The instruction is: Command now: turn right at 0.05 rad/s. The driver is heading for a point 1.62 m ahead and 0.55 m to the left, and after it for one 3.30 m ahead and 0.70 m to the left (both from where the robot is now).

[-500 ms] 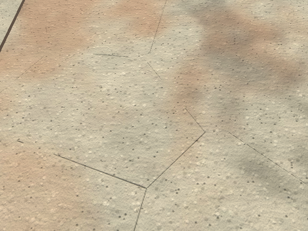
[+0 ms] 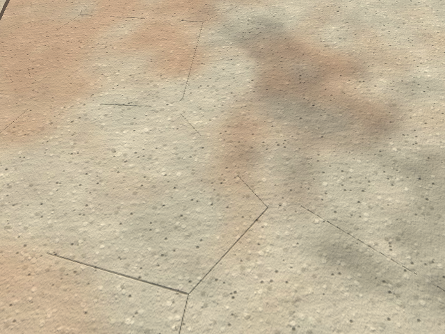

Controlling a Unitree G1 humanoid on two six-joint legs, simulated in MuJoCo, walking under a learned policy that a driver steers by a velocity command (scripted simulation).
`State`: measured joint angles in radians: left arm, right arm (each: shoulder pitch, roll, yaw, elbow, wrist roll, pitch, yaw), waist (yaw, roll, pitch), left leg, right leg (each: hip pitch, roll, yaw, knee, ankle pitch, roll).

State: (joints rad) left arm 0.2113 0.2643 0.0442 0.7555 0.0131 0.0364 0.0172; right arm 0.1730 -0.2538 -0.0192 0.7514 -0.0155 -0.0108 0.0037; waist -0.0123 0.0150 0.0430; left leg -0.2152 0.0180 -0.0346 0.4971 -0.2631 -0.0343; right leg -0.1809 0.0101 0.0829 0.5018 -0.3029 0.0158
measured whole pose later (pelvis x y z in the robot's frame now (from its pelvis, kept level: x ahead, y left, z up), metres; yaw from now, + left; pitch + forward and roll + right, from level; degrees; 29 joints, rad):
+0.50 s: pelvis +0.08 +0.02 +0.01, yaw +0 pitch +1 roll -1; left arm 0.22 0.29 0.06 0.79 -0.02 -0.07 -0.01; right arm 0.43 -0.25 -0.03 0.86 0.00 -0.09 0.02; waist -0.04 -0.03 0.01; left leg -0.06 -0.02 0.01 0.34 -0.28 0.05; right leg -0.49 -0.04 0.02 1.02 -0.28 -0.04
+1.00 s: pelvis +0.35 -0.04 +0.01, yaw +3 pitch -1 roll -2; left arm 0.26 0.26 0.06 0.86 0.01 -0.11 -0.03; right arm 0.26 -0.31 -0.05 0.80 0.03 -0.05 -0.01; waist 0.02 0.05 0.04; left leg -0.60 0.11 -0.07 1.12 -0.24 0.02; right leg -0.16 0.07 -0.09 0.31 -0.15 -0.07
